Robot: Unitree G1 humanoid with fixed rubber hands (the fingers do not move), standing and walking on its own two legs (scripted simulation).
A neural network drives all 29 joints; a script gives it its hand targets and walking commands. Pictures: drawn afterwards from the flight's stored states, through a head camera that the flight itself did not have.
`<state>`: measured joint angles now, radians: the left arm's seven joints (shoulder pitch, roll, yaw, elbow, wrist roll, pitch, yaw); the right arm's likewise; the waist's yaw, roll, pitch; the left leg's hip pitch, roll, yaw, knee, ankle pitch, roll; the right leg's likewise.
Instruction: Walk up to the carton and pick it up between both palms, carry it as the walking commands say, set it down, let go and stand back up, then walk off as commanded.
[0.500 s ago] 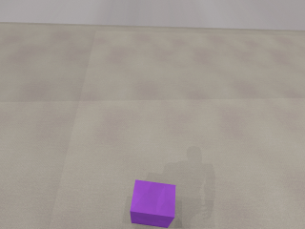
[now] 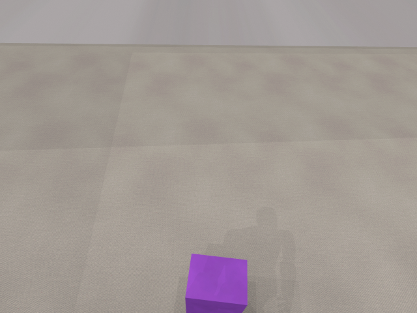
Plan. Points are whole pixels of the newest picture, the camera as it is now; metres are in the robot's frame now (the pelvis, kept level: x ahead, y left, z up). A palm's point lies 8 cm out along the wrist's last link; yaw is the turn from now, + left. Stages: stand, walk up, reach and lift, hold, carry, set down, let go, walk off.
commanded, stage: walk up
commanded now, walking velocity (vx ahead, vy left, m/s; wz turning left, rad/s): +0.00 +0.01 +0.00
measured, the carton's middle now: (215, 288) +0.34 -0.05 -0.64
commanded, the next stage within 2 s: stand in 0.16 s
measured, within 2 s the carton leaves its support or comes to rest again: neither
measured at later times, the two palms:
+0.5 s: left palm out of the picture +0.00 +0.22 -0.15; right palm out of the picture -0.01 -0.22 -0.14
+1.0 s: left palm out of the picture +0.11 +0.18 -0.18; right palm out of the picture +0.11 -0.23 -0.18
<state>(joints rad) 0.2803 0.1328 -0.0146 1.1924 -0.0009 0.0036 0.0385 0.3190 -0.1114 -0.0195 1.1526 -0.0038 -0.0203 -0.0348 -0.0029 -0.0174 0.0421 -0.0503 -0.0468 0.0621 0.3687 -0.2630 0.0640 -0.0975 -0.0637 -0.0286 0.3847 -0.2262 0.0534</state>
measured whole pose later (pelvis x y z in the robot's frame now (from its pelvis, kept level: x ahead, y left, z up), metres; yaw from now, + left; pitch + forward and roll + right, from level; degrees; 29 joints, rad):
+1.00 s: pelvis -0.04 -0.04 -0.05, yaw +2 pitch +19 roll -1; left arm 0.05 0.12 0.07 0.53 0.05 0.43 -0.06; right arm 0.08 -0.07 -0.08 0.49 -0.03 0.45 -0.01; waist 0.00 0.01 -0.05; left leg -0.83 0.00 0.00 0.87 -0.38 0.01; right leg -0.84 0.01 0.00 0.84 -0.34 0.01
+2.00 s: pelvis -0.11 -0.04 -0.13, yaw +3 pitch +32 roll +0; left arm -0.97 0.26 0.15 0.59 -0.10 0.17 0.07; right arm -0.91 -0.22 -0.29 0.57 0.10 0.15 -0.05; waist -0.06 0.01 0.31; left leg -1.39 -0.04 -0.02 1.20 -0.37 0.00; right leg -1.40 0.01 0.02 1.18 -0.35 0.02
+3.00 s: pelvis -0.16 -0.05 -0.37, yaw +2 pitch +29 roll +0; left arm -1.26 0.39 0.05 0.82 -0.25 0.15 0.11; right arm -1.20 -0.31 -0.14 0.79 0.26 0.13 -0.19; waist -0.04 0.00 0.52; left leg -2.05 -0.06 -0.03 2.10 -0.56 -0.04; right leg -2.07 0.06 0.03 2.07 -0.51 0.04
